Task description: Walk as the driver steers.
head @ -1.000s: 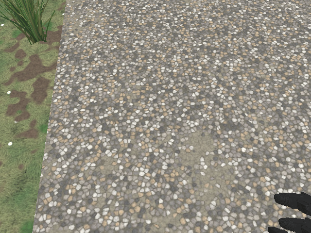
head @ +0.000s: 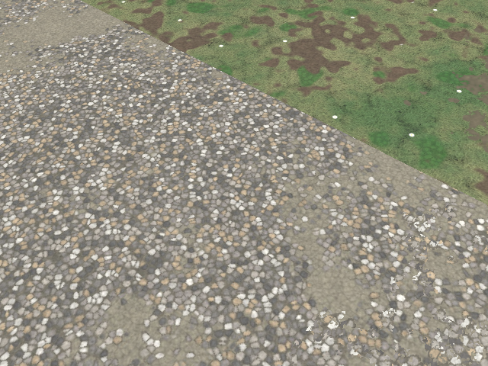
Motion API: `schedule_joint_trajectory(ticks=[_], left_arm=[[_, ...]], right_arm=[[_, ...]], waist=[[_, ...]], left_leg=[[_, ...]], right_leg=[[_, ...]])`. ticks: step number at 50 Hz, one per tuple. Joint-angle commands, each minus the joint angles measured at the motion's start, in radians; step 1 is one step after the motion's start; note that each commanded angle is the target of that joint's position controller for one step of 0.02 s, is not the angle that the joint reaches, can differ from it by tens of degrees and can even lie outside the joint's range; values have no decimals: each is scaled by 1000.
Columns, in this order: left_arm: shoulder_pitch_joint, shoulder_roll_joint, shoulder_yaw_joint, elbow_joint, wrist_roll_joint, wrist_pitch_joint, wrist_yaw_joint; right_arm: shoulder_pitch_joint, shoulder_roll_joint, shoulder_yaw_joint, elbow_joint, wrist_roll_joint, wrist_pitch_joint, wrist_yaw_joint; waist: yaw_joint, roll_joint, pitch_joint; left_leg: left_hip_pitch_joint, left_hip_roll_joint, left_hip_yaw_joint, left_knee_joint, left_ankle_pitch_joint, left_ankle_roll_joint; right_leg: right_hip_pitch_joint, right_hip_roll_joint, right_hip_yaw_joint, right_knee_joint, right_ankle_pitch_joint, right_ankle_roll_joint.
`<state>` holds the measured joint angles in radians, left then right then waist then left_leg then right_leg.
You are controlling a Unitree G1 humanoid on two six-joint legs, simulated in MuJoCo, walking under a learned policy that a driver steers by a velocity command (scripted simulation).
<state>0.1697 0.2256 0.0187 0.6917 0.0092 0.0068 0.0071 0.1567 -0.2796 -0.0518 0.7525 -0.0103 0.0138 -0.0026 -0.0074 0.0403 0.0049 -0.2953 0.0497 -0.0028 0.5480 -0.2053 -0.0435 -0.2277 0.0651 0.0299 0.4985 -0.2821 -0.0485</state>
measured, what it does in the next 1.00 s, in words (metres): walks ahead: left foot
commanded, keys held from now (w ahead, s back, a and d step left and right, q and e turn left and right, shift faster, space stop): shift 0.16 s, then w+shift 0.84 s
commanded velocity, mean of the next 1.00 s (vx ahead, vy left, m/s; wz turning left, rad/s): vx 0.62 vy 0.00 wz -0.03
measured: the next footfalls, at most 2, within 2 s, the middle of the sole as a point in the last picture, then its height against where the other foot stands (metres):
left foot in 0.78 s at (209, 355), level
right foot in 1.28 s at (289, 216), level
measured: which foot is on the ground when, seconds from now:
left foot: down 0.00-0.38, up 0.40-0.76, down 0.78-1.00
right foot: down 0.00-0.80, up 0.82-1.00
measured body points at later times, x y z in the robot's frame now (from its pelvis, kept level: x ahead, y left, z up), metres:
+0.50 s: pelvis +0.11 +0.00 +0.00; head +0.13 -0.02 +0.45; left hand +0.10 +0.27 -0.12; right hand +0.25 -0.26 -0.12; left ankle +0.07 +0.13 -0.66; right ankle +0.00 -0.10 -0.74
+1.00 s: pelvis +0.50 +0.06 +0.00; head +0.51 +0.05 +0.45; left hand +0.66 +0.32 -0.09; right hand +0.51 -0.22 -0.13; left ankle +0.50 +0.15 -0.74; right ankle +0.53 -0.11 -0.64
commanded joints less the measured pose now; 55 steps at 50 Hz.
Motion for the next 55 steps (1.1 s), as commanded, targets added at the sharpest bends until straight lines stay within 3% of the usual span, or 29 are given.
schedule_joint_trajectory(ticks=[1,2,4,8,9,11,13,15,18,19,20,21,22,24,27,31,34,37,38,39,40,41,42,43,44,46,48,52,55], left_arm=[[31,108,25,-20,16,-24,-5],[87,105,29,-4,16,-27,-4],[-5,147,38,4,10,-16,5],[-2,122,39,26,5,8,13],[31,124,43,45,-3,11,14],[42,137,54,42,-19,2,3],[8,103,46,13,-43,-48,-8],[-15,94,49,18,-40,-86,-17],[173,93,57,96,-40,-103,-26],[300,145,77,144,-33,-109,-24],[432,244,107,178,-28,-113,-23],[450,231,103,161,-21,-122,-29],[423,178,82,148,-8,-127,-29],[409,141,61,140,-2,-120,-31],[376,72,25,145,-13,-98,-24],[319,158,36,135,-27,-108,15],[371,184,38,169,-38,-111,11],[407,223,44,208,1,-91,4],[378,238,49,211,15,-77,7],[332,244,49,189,22,-74,14],[442,41,6,145,23,-91,6],[442,53,-2,157,-27,-138,-11],[272,148,32,105,-80,-149,-15],[170,144,26,68,-85,-157,-12],[124,118,21,56,-60,-157,-7],[195,83,21,69,-49,-124,-12],[190,60,15,67,-42,-89,-8],[-30,94,8,-10,-10,-93,0],[-172,72,-5,-48,-15,-121,-31]], right_arm=[[19,-148,-23,-62,-21,-21,-8],[-21,-165,-28,-53,-10,-21,-7],[-41,-91,-13,-55,0,-27,2],[-25,-80,-2,-34,0,-44,1],[10,-91,-7,-18,6,-40,-1],[57,-120,-17,-3,30,-35,-6],[91,-154,-24,-5,45,-59,-13],[108,-182,-38,0,44,-75,-14],[-39,-140,-23,-64,53,-72,0],[-122,-88,-6,-106,49,-79,3],[-176,-22,16,-163,44,-106,7],[-180,-67,7,-172,54,-128,3],[-151,-80,1,-171,73,-140,9],[-133,-50,16,-177,61,-148,26],[-138,-12,30,-202,46,-136,67],[-283,8,51,-276,35,-134,88],[-315,-32,36,-287,48,-135,82],[-192,-108,-3,-290,58,-118,63],[16,-146,-28,-238,65,-100,47],[254,-189,-52,-164,69,-80,29],[358,-275,-66,-106,29,-85,24],[394,-223,-51,-90,19,-92,27],[320,-148,-33,-76,13,-97,26],[260,-129,-29,-65,10,-105,31],[190,-115,-26,-55,-1,-114,37],[101,-40,-9,-43,-18,-128,46],[84,-37,-7,-20,13,-137,48],[159,-87,-15,11,16,-152,25],[251,-108,-14,29,30,-154,8]], waist=[[13,-3,-73],[65,107,-77],[3,58,-48],[0,23,-58],[-1,15,-97],[-8,16,20],[-9,85,130],[-6,128,125],[109,90,77],[167,-16,59],[200,-265,25],[213,-247,40],[176,-161,55],[138,-86,49],[78,-114,109],[71,-112,182],[64,-118,187],[-41,-251,19],[-161,-285,-93],[-279,-243,-194],[-162,130,-370],[-166,257,-536],[-153,188,-294],[-127,71,-142],[-69,-39,-63],[42,31,-34],[78,46,39],[32,-12,154],[-29,-57,148]], left_leg=[[235,105,-105,-132,426,47],[189,107,-84,-87,342,94],[109,56,-61,-105,173,84],[114,38,-34,-89,199,61],[127,19,-17,-81,0,74],[54,54,-110,-138,-537,138],[61,200,-339,-284,-680,231],[68,301,-466,-387,-620,285],[-140,177,-244,-285,-453,201],[-280,79,-99,-87,-310,133],[-499,-48,81,281,-105,62],[-705,-51,-10,488,-236,71],[-824,-13,-62,619,-219,94],[-912,37,-57,701,-138,120],[-844,82,-33,640,-40,93],[-449,39,56,254,256,56],[-345,-19,90,98,274,95],[-124,-115,135,104,133,153],[113,-135,140,130,97,176],[452,-61,50,154,68,193],[841,202,-454,67,-388,306],[853,299,-901,-220,-719,340],[700,277,-836,-302,-669,288],[501,253,-668,-307,-479,277],[313,211,-532,-314,-319,266],[89,151,-384,-339,-267,279],[-26,147,-312,-414,-263,290],[-47,107,-162,-488,-55,285],[-23,80,-48,-533,59,249]], right_leg=[[-75,-131,152,-50,105,-46],[-53,-78,96,-77,59,-9],[-1,-71,75,-49,102,16],[33,-84,89,-44,216,-2],[40,-56,59,-24,37,-13],[-121,-51,64,7,-402,-47],[-264,-74,39,82,-336,-62],[-228,-85,-25,135,-138,-63],[134,-74,-60,-53,-78,-94],[289,-140,73,-123,-147,-123],[491,-306,412,-266,-320,-210],[582,-408,623,-310,-290,-281],[627,-408,583,-283,-271,-275],[631,-390,458,-284,-207,-232],[433,-325,292,-348,-40,-188],[77,-267,90,-544,114,-151],[191,-278,9,-518,367,-124],[356,-321,-21,-216,1121,-84],[300,-320,-43,12,1283,-64],[63,-286,-34,311,1155,-36],[-340,-104,20,790,262,-2],[-423,-16,195,946,-167,-29],[-539,-74,161,1015,-122,-44],[-545,-117,117,992,-66,-48],[-496,-160,101,930,-16,-54],[-379,-224,113,867,32,-50],[-392,-250,98,793,6,-29],[-525,-254,47,518,288,32],[-381,-200,-28,238,547,33]])
Velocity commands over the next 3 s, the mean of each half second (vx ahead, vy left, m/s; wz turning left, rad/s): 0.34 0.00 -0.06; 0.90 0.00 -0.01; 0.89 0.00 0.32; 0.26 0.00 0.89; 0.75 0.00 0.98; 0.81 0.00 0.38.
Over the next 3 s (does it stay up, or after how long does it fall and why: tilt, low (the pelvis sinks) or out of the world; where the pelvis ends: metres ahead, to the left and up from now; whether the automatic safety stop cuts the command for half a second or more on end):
stays up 1.49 0.57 0.00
